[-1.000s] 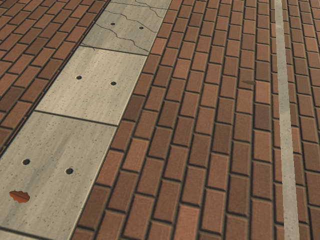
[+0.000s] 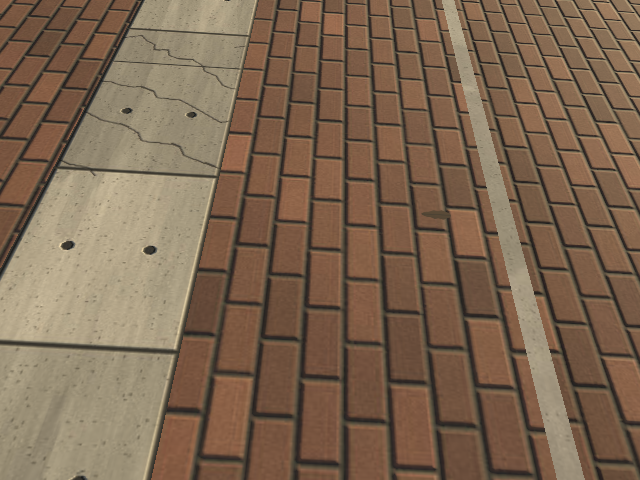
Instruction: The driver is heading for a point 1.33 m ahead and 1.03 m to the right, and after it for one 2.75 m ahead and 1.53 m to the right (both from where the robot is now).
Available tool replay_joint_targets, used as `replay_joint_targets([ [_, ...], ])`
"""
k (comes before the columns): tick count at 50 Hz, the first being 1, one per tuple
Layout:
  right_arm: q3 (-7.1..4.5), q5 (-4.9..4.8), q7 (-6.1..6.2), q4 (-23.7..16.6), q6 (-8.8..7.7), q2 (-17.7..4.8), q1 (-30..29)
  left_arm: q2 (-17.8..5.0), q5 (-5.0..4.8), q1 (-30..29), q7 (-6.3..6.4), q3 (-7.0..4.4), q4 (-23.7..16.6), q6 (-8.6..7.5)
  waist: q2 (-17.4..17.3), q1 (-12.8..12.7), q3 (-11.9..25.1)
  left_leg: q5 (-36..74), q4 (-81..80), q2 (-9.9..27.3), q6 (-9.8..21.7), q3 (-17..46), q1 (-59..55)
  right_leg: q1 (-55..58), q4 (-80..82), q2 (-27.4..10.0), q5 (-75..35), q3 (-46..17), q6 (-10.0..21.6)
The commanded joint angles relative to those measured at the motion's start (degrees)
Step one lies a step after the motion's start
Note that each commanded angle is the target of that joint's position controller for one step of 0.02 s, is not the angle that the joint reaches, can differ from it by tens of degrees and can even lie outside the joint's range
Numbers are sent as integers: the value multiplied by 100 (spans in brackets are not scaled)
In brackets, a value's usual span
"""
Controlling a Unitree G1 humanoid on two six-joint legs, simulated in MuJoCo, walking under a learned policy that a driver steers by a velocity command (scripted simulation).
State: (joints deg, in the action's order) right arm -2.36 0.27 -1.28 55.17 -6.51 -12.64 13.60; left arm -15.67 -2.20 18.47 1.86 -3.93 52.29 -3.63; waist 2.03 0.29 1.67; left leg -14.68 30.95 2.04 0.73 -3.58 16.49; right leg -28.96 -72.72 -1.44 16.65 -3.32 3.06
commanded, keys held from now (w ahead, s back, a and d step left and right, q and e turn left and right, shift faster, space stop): w+e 1.00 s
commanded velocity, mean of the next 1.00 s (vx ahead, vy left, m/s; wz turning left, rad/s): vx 0.49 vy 0.00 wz -0.57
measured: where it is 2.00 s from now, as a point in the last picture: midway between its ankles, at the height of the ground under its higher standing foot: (511, 354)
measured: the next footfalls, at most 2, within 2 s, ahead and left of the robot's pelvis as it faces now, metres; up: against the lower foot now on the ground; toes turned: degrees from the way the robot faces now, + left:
right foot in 0.42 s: +0.34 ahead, -0.17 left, +0.00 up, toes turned -19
left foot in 0.90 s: +0.69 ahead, -0.11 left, +0.00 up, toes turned -35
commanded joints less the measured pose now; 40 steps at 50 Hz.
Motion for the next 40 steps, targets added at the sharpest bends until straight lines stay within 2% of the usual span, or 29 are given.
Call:
replay_joint_targets([
  [1, -88, 61, 63, -96, -104, -443, 25, -129, 27, 191, -87, -98, -308, 72, -998, -48, -450, 200, -2193, 1209, 482, 1151, -581, -1029, 279, -499, -731, -342, 134],
  [3, -125, 71, 144, 6, -116, -574, 273, -77, 49, -148, -125, -117, -473, 99, -637, -23, -424, 812, -2232, 1289, 610, 851, -916, -1391, 588, -480, -979, -392, 105],
  [5, -165, 102, 220, 16, -92, -716, 383, -32, 73, -510, -172, -111, -664, 107, -436, 13, -458, 1090, -2316, 1459, 761, 673, -1169, -1760, 1088, -469, -1232, -475, 2],
  [8, -201, 81, 296, -51, -43, -841, 378, -29, 84, -1014, -271, -83, -891, 109, -473, 91, -569, 1189, -2473, 1466, 779, 185, -1267, -1744, 2020, -462, -1753, -229, -110],
  [10, -227, 43, 328, -43, -11, -909, 553, 18, 109, -1475, -355, -37, -1075, 106, -428, 254, -716, 1293, -2519, 1472, 756, -149, -1372, -1689, 2502, -474, -1965, 75, -105],
  [13, -260, -9, 329, 16, 77, -962, 898, 99, 86, -2020, -471, 28, -1338, 88, -391, 448, -912, 1546, -2376, 1517, 694, -507, -1851, -1728, 3072, -452, -1863, 375, 12],
  [15, -290, -46, 305, 3, 155, -1032, 969, 86, 62, -2228, -552, 36, -1497, 84, -445, 461, -944, 2088, -2118, 1546, 629, -717, -2143, -1576, 3371, -354, -1498, 614, 145],
  [17, -336, -90, 304, -71, 217, -1214, 883, -54, 65, -2153, -602, -29, -1605, 94, -690, 262, -716, 4089, -1499, 1540, 540, -949, -2232, -838, 3524, -9, -950, 1005, 348],
  [18, -368, -110, 320, -106, 256, -1332, 853, -195, 64, -1870, -607, -105, -1592, 108, -869, 45, -454, 5295, -927, 1544, 501, -1020, -2270, -295, 3491, 233, -654, 1177, 471],
  [19, -393, -116, 331, -141, 306, -1426, 788, -434, 39, -1212, -601, -237, -1456, 118, -959, -343, -63, 6079, 11, 1498, 446, -1078, -2170, 575, 3599, 495, -517, 1270, 638],
  [20, -378, -138, 340, -216, 319, -1426, 665, -810, 31, -225, -531, -446, -1190, 135, -839, -871, 459, 5777, 1304, 1297, 252, -1161, -1522, 2111, 4047, 677, -946, 1146, 875],
  [21, -280, 20, 322, -400, 247, -1115, 719, -1326, 44, 538, -369, -615, -985, 203, 34, -1003, 979, 2554, 3237, 964, -6, -1088, 258, 3978, 4112, -377, -900, -523, 1223],
  [22, -47, 15, 222, -772, 5, -422, 1059, -1757, 60, 235, -360, -614, -1186, 128, 1127, -350, 1770, -1729, 5239, -318, -275, -100, 2455, 5506, 5153, -1846, 117, -4183, 2429],
  [23, -178, -219, 136, -949, -271, -973, 217, -1232, 169, 497, -365, -462, -1135, 97, 365, -804, 1874, -1463, 5502, -112, -103, 941, 3038, 5375, 5776, -1853, 261, -4326, 2178],
  [24, -195, -361, 122, -1101, -348, -1026, -164, -923, 188, 269, -362, -375, -1070, 27, 276, -692, 1065, -972, 5206, 152, 69, 879, 3284, 4670, 5728, -1638, -152, -3344, 1871],
  [25, -191, -261, 177, -1044, -349, -973, -153, -704, 138, -220, -378, -301, -1156, -26, -303, -341, 559, -533, 4649, 425, 84, 883, 2923, 3611, 5755, -1333, -767, -2560, 1632],
  [26, -253, -141, 217, -976, -279, -1025, -48, -489, 141, -629, -372, -227, -1245, -50, -265, -97, 338, -330, 4150, 604, 39, 876, 2471, 2837, 5811, -1062, -1215, -1975, 1457],
  [27, -284, -100, 207, -968, -178, -1027, 117, -415, 187, -819, -355, -193, -1326, -61, -151, 91, 203, -211, 3921, 705, -10, 902, 2098, 2284, 5942, -889, -1411, -1700, 1406],
  [29, -285, -2, 205, -1083, -28, -882, 95, -524, 151, -775, -310, -215, -1320, -98, -155, 187, 76, -66, 3470, 674, -200, 783, 1901, 1720, 6093, -776, -1857, -1478, 1465],
  [32, -237, 79, 241, -1385, 34, -759, -573, -762, 144, -459, -201, -273, -1266, -113, -79, 41, -155, 760, 2360, 508, -417, 665, 2111, 1420, 6147, -585, -2237, -1140, 1403],
  [34, -189, 67, 219, -1516, 9, -663, -1021, -776, 114, -264, -162, -278, -1229, -75, 48, -140, -187, 1552, 1349, 297, -414, 637, 1921, 1365, 6015, -357, -2053, -936, 1177],
  [36, -143, 16, 158, -1645, -25, -585, -1440, -793, 86, -76, -143, -283, -1195, -41, 192, -328, -211, 2083, 550, 80, -381, 573, 1621, 1336, 5929, -285, -1663, -943, 1025],
  [38, -146, -50, 97, -1767, -56, -647, -1712, -820, 64, 120, -139, -290, -1139, -11, 277, -446, -223, 2198, 179, -36, -337, 615, 1457, 1501, 5791, -401, -1404, -1193, 973],
  [40, -187, -74, 34, -1862, -107, -803, -1811, -780, 45, 255, -114, -282, -1111, 33, 296, -450, -198, 1955, -148, -77, -251, 744, 1429, 1919, 5446, -569, -1234, -1547, 934],
])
